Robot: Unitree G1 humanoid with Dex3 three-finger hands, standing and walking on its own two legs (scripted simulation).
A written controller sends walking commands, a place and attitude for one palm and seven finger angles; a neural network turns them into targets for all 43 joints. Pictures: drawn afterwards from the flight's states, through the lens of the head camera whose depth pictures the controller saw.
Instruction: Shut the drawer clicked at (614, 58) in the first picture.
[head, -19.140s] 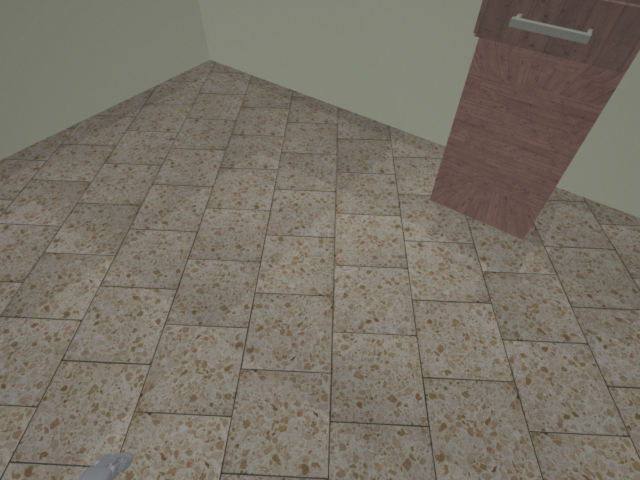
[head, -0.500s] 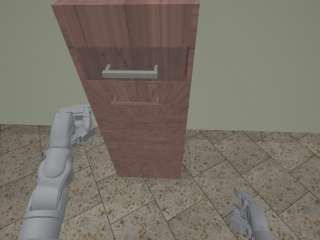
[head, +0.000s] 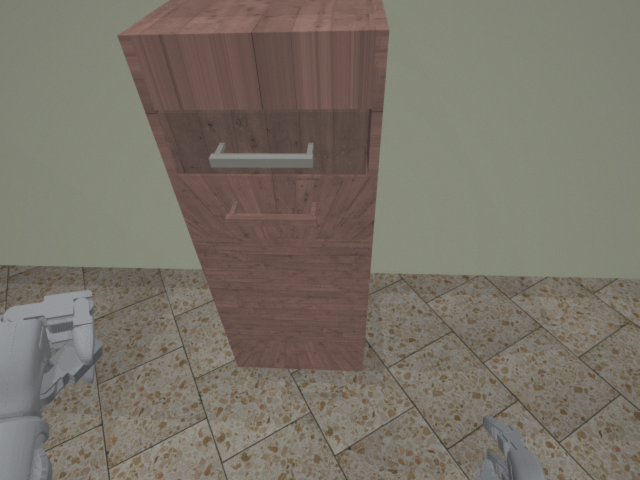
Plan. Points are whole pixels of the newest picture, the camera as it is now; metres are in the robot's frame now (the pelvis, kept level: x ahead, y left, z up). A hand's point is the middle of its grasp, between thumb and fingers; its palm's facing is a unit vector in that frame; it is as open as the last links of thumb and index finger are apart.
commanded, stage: draw the hand back to the body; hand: left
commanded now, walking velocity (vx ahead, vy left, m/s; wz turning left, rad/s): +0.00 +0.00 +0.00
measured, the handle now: (263, 154) +0.63 +0.19 +0.10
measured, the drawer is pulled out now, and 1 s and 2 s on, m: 0.00 0.00 0.00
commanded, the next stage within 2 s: step back with the hand held close in 0.18 s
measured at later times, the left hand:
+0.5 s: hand (91, 344) +0.19 +0.25 +0.16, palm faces +0.39 -0.80 -0.46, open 3.2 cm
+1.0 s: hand (54, 414) +0.12 +0.24 +0.16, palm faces +0.43 -0.78 -0.45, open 3.2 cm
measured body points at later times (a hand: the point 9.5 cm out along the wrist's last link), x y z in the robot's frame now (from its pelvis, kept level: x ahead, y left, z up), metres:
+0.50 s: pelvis -0.01 +0.01 +0.00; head +0.01 -0.01 +0.45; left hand +0.16 +0.29 +0.18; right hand +0.18 -0.22 -0.09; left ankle -0.04 +0.10 -0.74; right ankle +0.05 -0.11 -0.74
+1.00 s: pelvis -0.07 +0.00 -0.02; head -0.06 +0.00 +0.42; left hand +0.09 +0.28 +0.18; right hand +0.12 -0.22 -0.10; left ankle -0.04 +0.10 -0.74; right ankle +0.05 -0.11 -0.74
